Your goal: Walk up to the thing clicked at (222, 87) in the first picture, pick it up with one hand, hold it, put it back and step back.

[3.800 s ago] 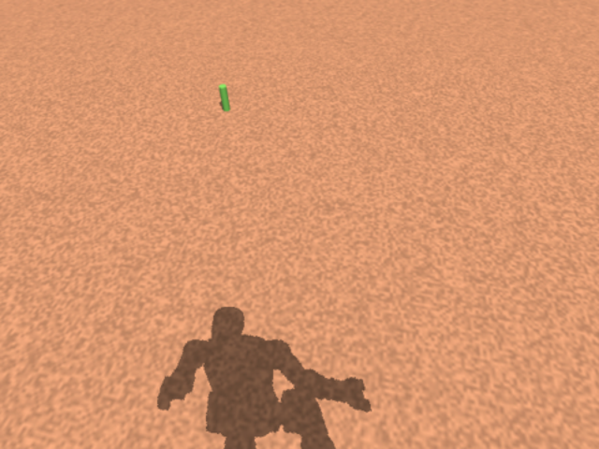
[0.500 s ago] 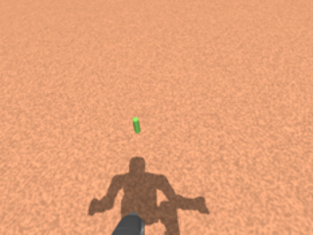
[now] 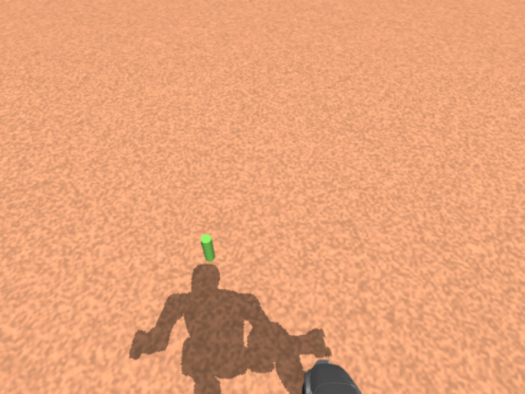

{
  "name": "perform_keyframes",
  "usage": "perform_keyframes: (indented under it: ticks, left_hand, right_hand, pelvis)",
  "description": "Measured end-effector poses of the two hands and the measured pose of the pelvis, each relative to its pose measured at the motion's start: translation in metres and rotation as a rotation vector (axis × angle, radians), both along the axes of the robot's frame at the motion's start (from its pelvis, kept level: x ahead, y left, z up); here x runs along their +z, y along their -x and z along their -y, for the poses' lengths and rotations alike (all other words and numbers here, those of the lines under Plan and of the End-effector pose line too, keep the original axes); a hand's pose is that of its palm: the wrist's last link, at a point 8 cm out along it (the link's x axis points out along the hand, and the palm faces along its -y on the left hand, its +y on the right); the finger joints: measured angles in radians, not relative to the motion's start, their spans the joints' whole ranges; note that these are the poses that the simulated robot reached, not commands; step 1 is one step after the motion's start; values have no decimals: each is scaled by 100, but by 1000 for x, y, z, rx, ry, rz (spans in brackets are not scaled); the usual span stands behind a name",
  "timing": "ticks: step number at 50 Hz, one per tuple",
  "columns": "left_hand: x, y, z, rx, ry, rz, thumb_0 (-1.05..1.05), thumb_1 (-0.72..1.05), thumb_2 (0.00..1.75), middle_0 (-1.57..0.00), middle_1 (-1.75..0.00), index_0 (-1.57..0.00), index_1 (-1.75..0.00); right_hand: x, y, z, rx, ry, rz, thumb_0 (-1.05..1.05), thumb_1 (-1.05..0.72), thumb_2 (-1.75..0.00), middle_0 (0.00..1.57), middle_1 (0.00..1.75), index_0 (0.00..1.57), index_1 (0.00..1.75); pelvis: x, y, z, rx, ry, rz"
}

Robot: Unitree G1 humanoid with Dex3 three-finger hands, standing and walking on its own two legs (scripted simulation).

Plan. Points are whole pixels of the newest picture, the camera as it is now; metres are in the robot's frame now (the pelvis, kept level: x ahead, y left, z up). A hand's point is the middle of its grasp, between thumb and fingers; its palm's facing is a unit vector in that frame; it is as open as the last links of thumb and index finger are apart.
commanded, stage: walk up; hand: left
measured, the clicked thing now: (208, 248) +0.74 +0.21 -0.70
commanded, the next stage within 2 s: none
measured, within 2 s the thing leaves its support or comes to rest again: neither
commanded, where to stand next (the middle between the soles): +0.41 -0.01 m, yaw +1 degrees
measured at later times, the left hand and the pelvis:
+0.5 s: hand (124, 369) +0.18 +0.24 -0.13, palm faces +0.03 -0.92 -0.40, open 7.3 cm; pelvis +0.16 -0.04 +0.00, yaw +2 degrees
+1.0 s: hand (127, 283) +0.34 +0.28 -0.15, palm faces -0.04 -0.93 -0.38, open 7.3 cm; pelvis +0.29 +0.00 +0.00, yaw +1 degrees
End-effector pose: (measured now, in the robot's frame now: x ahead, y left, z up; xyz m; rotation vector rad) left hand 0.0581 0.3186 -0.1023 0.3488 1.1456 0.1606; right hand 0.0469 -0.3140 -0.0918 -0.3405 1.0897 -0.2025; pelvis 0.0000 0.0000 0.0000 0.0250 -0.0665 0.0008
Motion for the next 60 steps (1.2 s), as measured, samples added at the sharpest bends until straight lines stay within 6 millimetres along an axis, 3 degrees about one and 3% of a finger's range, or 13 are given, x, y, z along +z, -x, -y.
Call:
perform_keyframes:
  ticks: [4,8,16,23,28,32,35,40,45,49,56,60]
  left_hand:
    - [6,-44,15,-17,-40,16,0,91,89,-20,-30,-20,-30]
    - [12,-79,35,-13,-80,69,0,91,89,-20,-30,-20,-30]
    - [32,-95,54,37,-83,54,0,91,89,-21,-30,-21,-30]
    - [22,-108,46,70,-61,17,0,90,89,-21,-30,-21,-30]
    - [2,-122,28,100,-32,-12,0,90,89,-21,-30,-21,-30]
    - [-23,-142,8,106,-9,-54,0,90,89,-21,-30,-21,-30]
    - [-30,-165,3,97,10,-77,0,91,89,-20,-30,-20,-30]
    - [-23,-212,-4,68,29,-39,0,91,89,-20,-30,-20,-30]
    - [-13,-248,-7,52,16,-15,0,91,89,-20,-30,-20,-30]
    - [-8,-272,-4,33,-18,-38,0,91,89,-20,-30,-20,-30]
    - [-5,-309,18,18,-83,-13,0,91,89,-20,-30,-20,-30]
    - [4,-319,31,13,-69,24,0,91,89,-20,-30,-20,-30]
  right_hand:
    - [-22,-15,24,-31,-24,-48,0,-90,-90,21,30,20,30]
    - [-45,-43,41,-30,-44,-94,0,-90,-90,20,30,20,30]
    - [-34,-114,45,19,-84,-72,0,-90,-90,20,30,20,30]
    - [-22,-160,45,49,-51,-97,0,-90,-90,20,30,20,30]
    - [-13,-206,32,85,-6,-94,0,-90,-90,20,30,20,30]
    - [-7,-249,14,102,36,-37,0,-90,-90,20,30,20,30]
    - [0,-272,0,95,46,29,0,-90,-90,20,30,20,30]
    - [13,-285,-15,69,40,42,0,-90,-90,20,30,20,30]
    - [9,-290,-15,46,29,5,0,-90,-90,21,30,20,30]
    - [-4,-297,-8,21,12,-22,0,-90,-90,21,30,20,30]
    - [-47,-317,6,-12,-47,-81,0,-90,-90,20,30,20,30]
    - [-49,-327,2,14,-75,-98,0,-90,-90,20,30,20,30]
  pelvis:
    - [-9,-33,18,-4,-22,-13]
    - [-17,-62,36,6,11,-6]
    - [2,-106,49,0,-7,-3]
    - [3,-145,45,29,32,-7]
    - [-4,-178,30,47,57,-14]
    - [-15,-208,12,53,40,-15]
    - [-15,-224,-1,46,46,-6]
    - [-4,-249,-8,49,46,5]
    - [0,-271,-9,35,28,10]
    - [-3,-288,-5,18,10,3]
    - [-18,-306,15,10,24,1]
    - [-13,-310,19,8,-5,2]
